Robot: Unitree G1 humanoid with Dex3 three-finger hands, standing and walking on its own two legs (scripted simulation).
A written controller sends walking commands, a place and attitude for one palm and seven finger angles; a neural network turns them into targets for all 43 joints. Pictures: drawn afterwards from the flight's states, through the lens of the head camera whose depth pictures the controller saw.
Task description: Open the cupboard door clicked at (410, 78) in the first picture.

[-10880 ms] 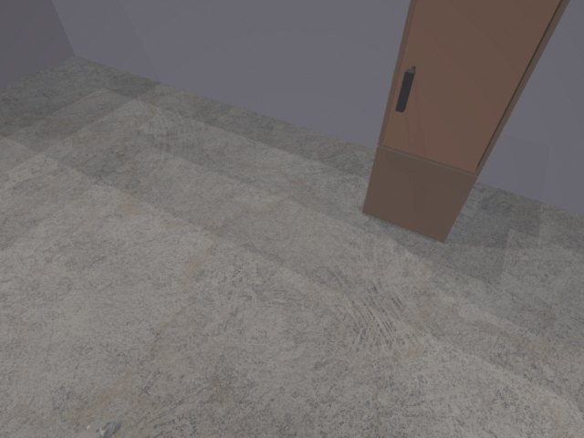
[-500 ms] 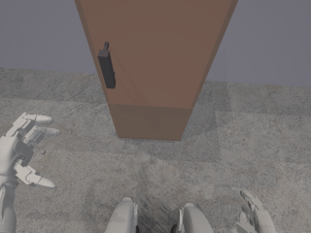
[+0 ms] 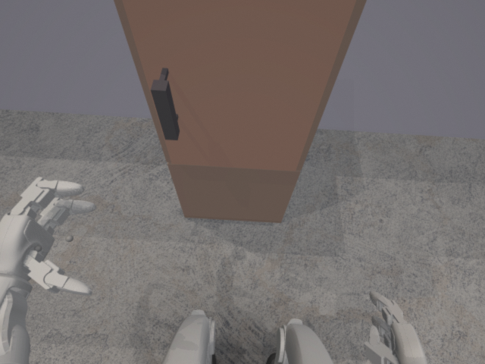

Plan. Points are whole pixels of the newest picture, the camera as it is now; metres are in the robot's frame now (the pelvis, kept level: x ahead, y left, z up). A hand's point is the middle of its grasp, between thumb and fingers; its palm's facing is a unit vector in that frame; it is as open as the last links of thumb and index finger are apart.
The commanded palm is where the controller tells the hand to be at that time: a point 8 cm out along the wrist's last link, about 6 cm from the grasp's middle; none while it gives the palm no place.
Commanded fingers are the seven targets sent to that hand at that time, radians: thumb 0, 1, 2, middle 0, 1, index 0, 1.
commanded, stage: move the hooked fingers beside the handle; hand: left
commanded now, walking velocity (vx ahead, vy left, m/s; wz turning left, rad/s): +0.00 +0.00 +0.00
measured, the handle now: (168, 105) +0.58 +0.19 +0.02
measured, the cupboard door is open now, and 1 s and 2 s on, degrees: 0 0 0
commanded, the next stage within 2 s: none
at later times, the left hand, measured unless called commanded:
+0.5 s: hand (86, 194) +0.35 +0.27 +0.04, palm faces +0.03 -1.00 -0.04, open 14.0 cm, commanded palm +0.34 +0.31 +0.04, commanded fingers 0.00 -0.50 0.30 -0.30 -1.20 -0.30 -1.20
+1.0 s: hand (110, 161) +0.42 +0.26 +0.04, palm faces +0.01 -1.00 -0.02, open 14.0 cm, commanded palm +0.41 +0.30 +0.03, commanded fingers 0.00 -0.50 0.30 -0.30 -1.20 -0.30 -1.20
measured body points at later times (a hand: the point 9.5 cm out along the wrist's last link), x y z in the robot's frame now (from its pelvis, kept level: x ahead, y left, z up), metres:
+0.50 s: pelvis +0.00 +0.00 +0.00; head +0.11 +0.02 +0.43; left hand +0.35 +0.33 +0.05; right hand +0.13 -0.26 -0.10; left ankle +0.03 +0.11 -0.63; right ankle +0.03 -0.12 -0.63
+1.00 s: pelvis +0.00 +0.01 -0.01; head +0.13 +0.03 +0.42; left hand +0.42 +0.31 +0.04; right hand +0.09 -0.26 -0.11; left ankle +0.03 +0.11 -0.63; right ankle +0.03 -0.12 -0.63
